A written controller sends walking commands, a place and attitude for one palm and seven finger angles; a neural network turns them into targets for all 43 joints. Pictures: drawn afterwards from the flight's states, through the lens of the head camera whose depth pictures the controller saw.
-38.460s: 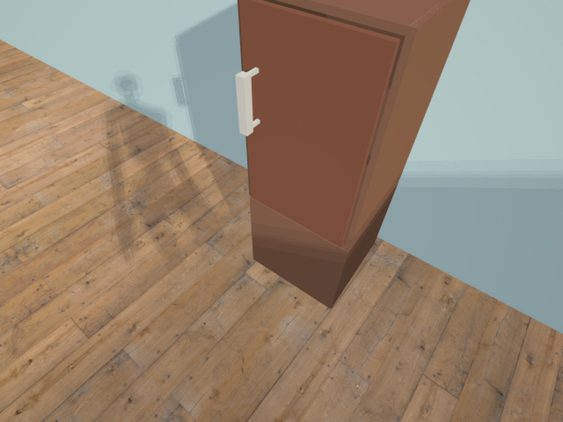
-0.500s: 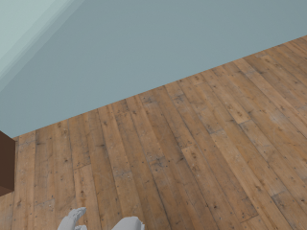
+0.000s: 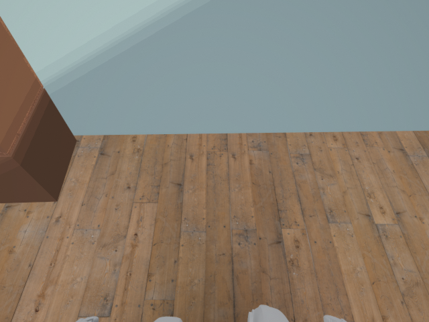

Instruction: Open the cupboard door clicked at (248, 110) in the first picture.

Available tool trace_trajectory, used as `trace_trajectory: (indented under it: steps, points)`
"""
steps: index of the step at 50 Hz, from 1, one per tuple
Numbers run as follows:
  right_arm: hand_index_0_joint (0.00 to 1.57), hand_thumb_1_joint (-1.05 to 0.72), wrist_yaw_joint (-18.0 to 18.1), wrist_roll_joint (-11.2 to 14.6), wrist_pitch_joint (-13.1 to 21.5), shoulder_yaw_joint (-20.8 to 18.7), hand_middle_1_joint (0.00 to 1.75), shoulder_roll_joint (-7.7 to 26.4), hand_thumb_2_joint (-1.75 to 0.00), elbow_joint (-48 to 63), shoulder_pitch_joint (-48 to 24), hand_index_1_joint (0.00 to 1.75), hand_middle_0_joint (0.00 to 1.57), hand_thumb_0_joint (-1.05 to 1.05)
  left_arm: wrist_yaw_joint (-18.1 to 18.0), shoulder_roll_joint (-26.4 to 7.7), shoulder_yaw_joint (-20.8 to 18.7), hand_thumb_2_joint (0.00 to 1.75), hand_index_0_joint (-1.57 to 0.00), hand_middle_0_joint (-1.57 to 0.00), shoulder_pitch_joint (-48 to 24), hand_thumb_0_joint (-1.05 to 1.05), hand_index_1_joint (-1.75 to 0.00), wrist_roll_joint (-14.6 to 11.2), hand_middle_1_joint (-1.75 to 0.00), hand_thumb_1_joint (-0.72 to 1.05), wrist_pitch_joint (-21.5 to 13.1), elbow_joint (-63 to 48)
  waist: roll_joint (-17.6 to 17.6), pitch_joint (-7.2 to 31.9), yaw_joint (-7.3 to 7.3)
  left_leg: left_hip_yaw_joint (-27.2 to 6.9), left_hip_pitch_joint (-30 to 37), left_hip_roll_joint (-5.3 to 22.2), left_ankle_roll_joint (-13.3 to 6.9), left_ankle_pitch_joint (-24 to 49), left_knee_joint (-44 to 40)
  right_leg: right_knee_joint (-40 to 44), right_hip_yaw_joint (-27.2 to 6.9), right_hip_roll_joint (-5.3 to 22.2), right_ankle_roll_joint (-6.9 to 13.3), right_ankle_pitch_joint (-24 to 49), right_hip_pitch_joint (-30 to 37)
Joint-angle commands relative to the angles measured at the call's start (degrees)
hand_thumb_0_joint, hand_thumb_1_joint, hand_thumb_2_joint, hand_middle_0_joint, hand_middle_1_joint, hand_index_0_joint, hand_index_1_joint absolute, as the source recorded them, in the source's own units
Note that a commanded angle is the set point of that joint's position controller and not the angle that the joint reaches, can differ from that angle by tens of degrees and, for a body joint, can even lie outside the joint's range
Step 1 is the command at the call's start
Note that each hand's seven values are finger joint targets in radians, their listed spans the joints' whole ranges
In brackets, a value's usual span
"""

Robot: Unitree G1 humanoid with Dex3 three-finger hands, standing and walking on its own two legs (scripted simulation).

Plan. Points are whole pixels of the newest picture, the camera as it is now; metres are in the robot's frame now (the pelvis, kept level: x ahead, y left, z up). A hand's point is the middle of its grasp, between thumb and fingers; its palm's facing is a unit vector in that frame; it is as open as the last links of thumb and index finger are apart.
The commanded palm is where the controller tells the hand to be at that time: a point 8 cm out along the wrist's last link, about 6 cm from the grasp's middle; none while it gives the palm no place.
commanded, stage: turn to face it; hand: left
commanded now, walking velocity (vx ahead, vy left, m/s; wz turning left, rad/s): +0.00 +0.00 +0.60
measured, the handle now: out of the picture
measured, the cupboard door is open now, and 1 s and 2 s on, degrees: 45 45 45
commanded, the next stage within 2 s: take the last steps up to it in 1.24 s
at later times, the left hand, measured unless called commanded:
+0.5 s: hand out of the picture +0.01 +0.18 -0.18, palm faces +0.35 -0.91 -0.21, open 7.4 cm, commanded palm none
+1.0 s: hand out of the picture +0.00 +0.16 -0.15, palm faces +0.56 -0.78 -0.27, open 7.4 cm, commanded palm none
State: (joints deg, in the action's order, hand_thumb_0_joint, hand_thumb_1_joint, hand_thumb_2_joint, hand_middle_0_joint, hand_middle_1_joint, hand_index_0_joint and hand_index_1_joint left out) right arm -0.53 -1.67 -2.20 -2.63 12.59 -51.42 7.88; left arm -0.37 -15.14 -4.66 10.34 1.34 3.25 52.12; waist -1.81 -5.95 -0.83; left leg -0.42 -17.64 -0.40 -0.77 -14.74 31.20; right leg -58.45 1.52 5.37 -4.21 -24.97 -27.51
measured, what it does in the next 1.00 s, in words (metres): steps on the spot, turning left: right foot, then left foot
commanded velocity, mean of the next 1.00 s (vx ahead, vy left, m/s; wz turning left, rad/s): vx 0.00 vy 0.00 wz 0.57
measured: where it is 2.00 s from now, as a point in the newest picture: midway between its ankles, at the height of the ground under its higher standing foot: outside the picture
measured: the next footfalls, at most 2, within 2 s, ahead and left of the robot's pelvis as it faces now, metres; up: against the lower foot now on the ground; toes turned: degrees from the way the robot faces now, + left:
right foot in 0.14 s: +0.06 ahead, -0.15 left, +0.00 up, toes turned +2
left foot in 0.50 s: +0.02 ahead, +0.10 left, +0.00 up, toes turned +24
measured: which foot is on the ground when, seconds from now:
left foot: down 0.00-0.14, up 0.16-0.48, down 0.50-0.84, up 0.86-1.00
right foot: up 0.00-0.12, down 0.14-0.50, up 0.52-0.84, down 0.86-1.00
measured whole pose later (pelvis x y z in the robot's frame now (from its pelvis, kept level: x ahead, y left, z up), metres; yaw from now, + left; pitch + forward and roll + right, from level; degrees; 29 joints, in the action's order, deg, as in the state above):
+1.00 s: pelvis +0.04 -0.06 +0.00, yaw +36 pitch +0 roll +1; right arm -1.6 -1.2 -4.8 -4.8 14.5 -54.0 8.8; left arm -1.2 -10.5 -2.0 10.9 1.7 0.3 50.0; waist 1.6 -5.8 1.2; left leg -0.7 -28.1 -1.0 2.7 -25.7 65.0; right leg -31.6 7.2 5.2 0.0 -17.0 -14.1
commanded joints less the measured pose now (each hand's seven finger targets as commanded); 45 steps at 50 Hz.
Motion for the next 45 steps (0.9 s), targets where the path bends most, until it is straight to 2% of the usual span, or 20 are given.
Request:
trace_trajectory:
  steps: [1,5,6,7,8,9,12,19,22,23,24,25,26,30,36,40,41,42,43,45]
  points:
    - [0.20,-0.90,0.8,-0.1,0.8,-3.9,0.30,12.4,-0.90,3.2,1.4,0.30,0.20,0.00,-0.2,-2.4,-0.3,0.90,-0.20,-0.20,-0.5,0.00,-0.30,-0.4,-0.30,0.90,-1.7,-5.6,11.1,8.3,2.10,-14.2,5.2,12.2,-8.1,14.2,-10.4,10.0,1.2,-2.6,-0.1,-0.1,3.2]
    - [0.20,-0.90,0.7,0.5,0.3,-4.2,0.30,11.4,-0.90,4.5,-1.5,0.30,0.20,0.00,-0.6,-3.4,-0.6,0.90,-0.20,-0.20,5.7,0.00,-0.30,-0.7,-0.30,0.90,-2.9,-4.6,9.9,9.9,-1.17,-15.3,-2.5,8.8,-5.1,14.3,-3.4,30.1,2.1,-4.2,0.6,10.4,19.3]
    - [0.20,-0.90,0.4,1.1,0.3,-3.9,0.30,8.7,-0.90,5.1,-1.2,0.30,0.20,0.00,-1.1,-6.9,-1.4,0.90,-0.20,-0.20,8.3,0.00,-0.30,-0.1,-0.30,0.90,-3.6,-4.4,-0.2,10.7,-2.46,-11.3,-10.2,3.7,-1.6,4.1,4.5,39.3,-5.9,3.9,2.6,10.5,27.4]
    - [0.20,-0.90,0.0,1.2,0.3,-3.4,0.30,5.4,-0.90,6.5,-1.7,0.30,0.20,0.00,-1.5,-12.2,-2.3,0.90,-0.20,-0.20,8.5,0.00,-0.30,0.7,-0.30,0.90,-3.9,-4.7,-16.2,8.9,-3.14,-0.8,-18.4,-4.8,3.1,-17.3,19.1,43.8,-21.7,19.8,9.5,16.0,28.3]
    - [0.20,-0.90,-0.1,0.6,0.0,-3.8,0.30,7.6,-0.90,6.3,-2.6,0.30,0.20,0.00,-1.5,-11.6,-1.8,0.90,-0.20,-0.20,7.7,0.00,-0.30,0.3,-0.30,0.90,-3.9,-4.8,-13.5,7.9,-2.75,-3.6,-17.1,-1.7,2.4,-20.7,31.7,43.0,-21.4,23.4,13.4,19.8,21.4]
    - [0.20,-0.90,-0.2,0.6,-0.5,-4.0,0.30,7.2,-0.90,5.3,-3.0,0.30,0.20,0.00,-1.7,-9.2,-1.3,0.90,-0.20,-0.20,4.9,0.00,-0.30,0.1,-0.30,0.90,-3.9,-5.3,-13.3,6.3,-1.09,-4.4,-17.5,-0.3,2.6,-17.8,38.2,41.8,-19.4,20.1,13.4,22.4,18.7]
    - [0.20,-0.90,-1.2,0.8,-1.1,-3.3,0.30,5.2,-0.90,2.9,-0.2,0.30,0.20,0.00,-1.7,-5.5,-0.1,0.90,-0.20,-0.20,-0.4,0.00,-0.30,0.2,-0.30,0.90,-4.0,-6.7,-10.1,6.4,1.99,-1.0,-15.6,1.6,4.2,-9.7,38.3,38.6,-2.9,13.0,10.2,30.9,19.3]
    - [0.20,-0.90,-1.5,1.2,-0.2,-1.8,0.30,3.2,-0.90,3.8,-5.3,0.30,0.20,0.00,-1.6,-8.9,-1.6,0.90,-0.20,-0.20,6.4,0.00,-0.30,0.5,-0.30,0.90,-3.9,-4.0,-9.6,7.9,-2.12,5.9,-8.3,0.8,4.0,-11.9,13.2,32.9,2.4,15.8,10.6,44.1,26.5]
    - [0.20,-0.90,-1.3,1.0,0.3,-1.9,0.30,4.4,-0.90,3.2,-1.6,0.30,0.20,0.00,-1.2,-9.2,-2.0,0.90,-0.20,-0.20,5.4,0.00,-0.30,0.2,-0.30,0.90,-3.6,-3.5,-8.9,9.1,0.11,7.0,0.6,0.2,2.9,-3.9,0.7,27.0,5.6,15.1,7.4,39.8,22.8]
    - [0.20,-0.90,-1.3,0.8,0.7,-2.5,0.30,6.4,-0.90,2.4,2.1,0.30,0.20,0.00,-0.9,-8.9,-2.1,0.90,-0.20,-0.20,4.4,0.00,-0.30,-0.4,-0.30,0.90,-3.4,-4.0,-4.4,10.9,2.58,5.9,8.7,1.0,1.9,3.9,-6.2,20.5,7.7,14.4,5.2,36.0,17.9]
    - [0.20,-0.90,-0.9,0.2,1.2,-4.0,0.30,12.7,-0.90,2.0,5.8,0.30,0.20,0.00,-0.5,-5.8,-1.8,0.90,-0.20,-0.20,4.6,0.00,-0.30,-0.8,-0.30,0.90,-2.9,-5.7,11.1,14.0,4.55,-11.2,18.9,13.7,-3.8,19.6,-8.5,8.2,10.6,7.8,1.0,14.4,4.3]
    - [0.20,-0.90,-0.3,0.3,0.8,-5.2,0.30,17.5,-0.90,1.3,10.0,0.30,0.20,0.00,-0.5,-2.6,-0.1,0.90,-0.20,-0.20,0.7,0.00,-0.30,-0.7,-0.30,0.90,-2.7,-8.5,20.9,14.0,6.84,-24.8,21.2,25.4,-12.7,40.3,-9.7,-2.3,6.8,2.2,-0.9,-15.6,-6.8]
    - [0.20,-0.90,0.3,0.3,0.8,-4.9,0.30,16.8,-0.90,0.4,11.8,0.30,0.20,0.00,-0.9,-3.9,-0.2,0.90,-0.20,-0.20,-2.8,0.00,-0.30,0.0,-0.30,0.90,-2.0,-9.2,12.5,13.7,7.29,-23.5,19.4,25.3,-14.0,35.0,-9.0,-7.3,1.1,2.3,-0.1,-13.2,-8.3]
    - [0.20,-0.90,1.4,0.1,1.3,-3.3,0.30,11.7,-0.90,2.9,2.1,0.30,0.20,0.00,-0.3,-3.3,-0.7,0.90,-0.20,-0.20,-1.3,0.00,-0.30,-0.3,-0.30,0.90,-1.5,-5.3,11.8,8.4,2.10,-12.3,8.8,14.7,-8.6,24.2,-10.6,-7.4,-1.3,1.5,-0.6,-0.3,-4.9]
    - [0.20,-0.90,0.9,-0.1,0.9,-3.6,0.30,12.1,-0.90,2.8,1.9,0.30,0.20,0.00,-0.2,-2.4,-0.2,0.90,-0.20,-0.20,-1.4,0.00,-0.30,-0.5,-0.30,0.90,-1.5,-5.8,11.5,7.8,1.99,-14.1,5.2,12.4,-8.3,17.5,-10.3,9.4,0.7,-2.2,-0.4,0.0,3.4]
    - [0.20,-0.90,0.8,0.3,0.3,-4.1,0.30,11.8,-0.90,3.7,-1.1,0.30,0.20,0.00,-0.5,-3.0,-0.4,0.90,-0.20,-0.20,4.2,0.00,-0.30,-0.7,-0.30,0.90,-2.6,-5.0,10.6,8.9,-0.77,-15.9,-1.0,9.4,-5.8,16.1,-5.0,27.2,2.5,-4.6,0.4,8.7,16.9]
    - [0.20,-0.90,0.5,0.8,0.4,-4.0,0.30,10.2,-0.90,4.2,-1.2,0.30,0.20,0.00,-0.9,-5.1,-0.9,0.90,-0.20,-0.20,6.7,0.00,-0.30,-0.5,-0.30,0.90,-3.3,-4.7,6.6,9.8,-2.09,-14.0,-5.4,6.4,-3.1,10.9,-0.3,35.4,-0.6,-1.3,1.1,12.5,23.8]
    - [0.20,-0.90,0.1,1.4,0.5,-3.5,0.30,6.3,-0.90,5.0,-0.3,0.30,0.20,0.00,-1.5,-10.4,-2.1,0.90,-0.20,-0.20,8.4,0.00,-0.30,0.5,-0.30,0.90,-4.0,-4.5,-9.2,11.1,-2.71,-5.8,-15.7,-1.3,1.2,-5.4,11.9,41.6,-15.4,13.0,5.6,15.7,31.3]
    - [0.20,-0.90,-0.1,0.9,0.4,-3.5,0.30,6.4,-0.90,6.0,-1.4,0.30,0.20,0.00,-1.4,-12.7,-1.8,0.90,-0.20,-0.20,8.0,0.00,-0.30,0.5,-0.30,0.90,-3.7,-4.8,-14.4,9.0,-2.87,-1.8,-16.7,-3.7,2.6,-21.9,26.8,42.8,-21.8,23.6,12.2,21.3,24.7]
    - [0.20,-0.90,-0.3,0.6,-0.7,-3.9,0.30,7.2,-0.90,4.0,-1.6,0.30,0.20,0.00,-1.7,-8.4,-0.8,0.90,-0.20,-0.20,3.3,0.00,-0.30,0.0,-0.30,0.90,-4.0,-5.4,-13.0,5.3,-0.28,-4.2,-16.7,0.2,2.8,-15.9,40.3,41.7,-16.7,18.4,13.1,22.2,17.5]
